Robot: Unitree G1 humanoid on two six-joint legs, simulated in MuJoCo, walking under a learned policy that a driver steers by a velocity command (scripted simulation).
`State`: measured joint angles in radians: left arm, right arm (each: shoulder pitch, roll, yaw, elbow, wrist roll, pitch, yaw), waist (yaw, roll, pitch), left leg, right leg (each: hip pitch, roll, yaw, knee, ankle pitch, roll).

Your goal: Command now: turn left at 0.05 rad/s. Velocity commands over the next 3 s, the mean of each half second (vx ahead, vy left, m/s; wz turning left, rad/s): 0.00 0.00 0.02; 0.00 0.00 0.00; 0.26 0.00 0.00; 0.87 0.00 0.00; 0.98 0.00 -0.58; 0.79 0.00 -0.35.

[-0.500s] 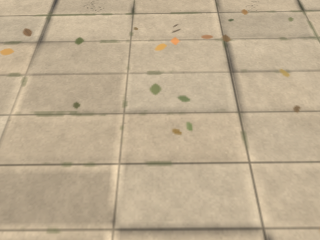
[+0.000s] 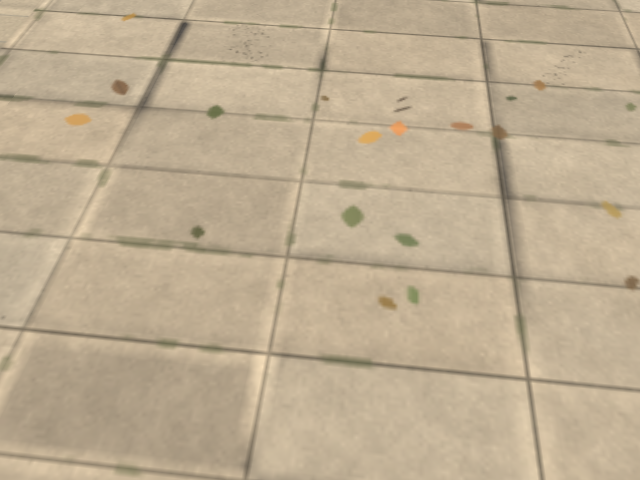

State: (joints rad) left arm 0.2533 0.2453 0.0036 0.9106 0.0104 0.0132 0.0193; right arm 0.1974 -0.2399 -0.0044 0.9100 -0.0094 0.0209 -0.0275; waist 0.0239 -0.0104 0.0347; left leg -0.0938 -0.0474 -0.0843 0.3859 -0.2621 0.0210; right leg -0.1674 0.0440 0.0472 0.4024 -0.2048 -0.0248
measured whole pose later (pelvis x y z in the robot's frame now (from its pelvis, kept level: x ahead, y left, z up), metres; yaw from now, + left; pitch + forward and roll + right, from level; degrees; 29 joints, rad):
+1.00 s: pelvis +0.00 +0.01 +0.00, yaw +0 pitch -1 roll +0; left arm 0.27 0.16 -0.01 1.17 0.01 0.01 0.04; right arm 0.30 -0.16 0.01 1.15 -0.01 0.00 -0.05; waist 0.00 0.00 0.03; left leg -0.11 -0.05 -0.07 0.40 -0.26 0.03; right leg -0.18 0.04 0.06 0.41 -0.20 -0.01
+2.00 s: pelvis +0.40 -0.03 -0.04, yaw -1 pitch +2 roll +1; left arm 0.52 0.18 0.04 1.08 0.01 -0.10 0.00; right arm -0.01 -0.21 -0.04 0.81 -0.04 -0.08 0.02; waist 0.04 -0.01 0.05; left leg -0.54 -0.05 0.15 0.63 -0.14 0.15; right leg 0.07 0.00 0.00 0.81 -0.44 -0.08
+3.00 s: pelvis +1.30 -0.18 -0.01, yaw -28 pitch +1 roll +1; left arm 0.20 0.29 0.04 0.81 0.04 -0.07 0.01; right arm 0.27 -0.28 -0.04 0.81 -0.01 -0.08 0.01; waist -0.02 -0.01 0.11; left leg -0.36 -0.09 0.00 0.44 -0.09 0.07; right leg -0.44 0.06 0.05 1.31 -0.40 -0.01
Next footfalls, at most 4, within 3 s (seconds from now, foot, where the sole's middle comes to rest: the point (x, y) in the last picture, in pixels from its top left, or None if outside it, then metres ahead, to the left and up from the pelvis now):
1.96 left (321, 461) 0.56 0.04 -0.78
2.42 right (382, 300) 0.98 -0.11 -0.78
2.84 left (392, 178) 1.45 -0.17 -0.78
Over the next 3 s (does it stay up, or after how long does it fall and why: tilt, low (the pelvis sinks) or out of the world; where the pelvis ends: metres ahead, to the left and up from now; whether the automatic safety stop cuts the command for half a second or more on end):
stays up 1.30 -0.18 -0.01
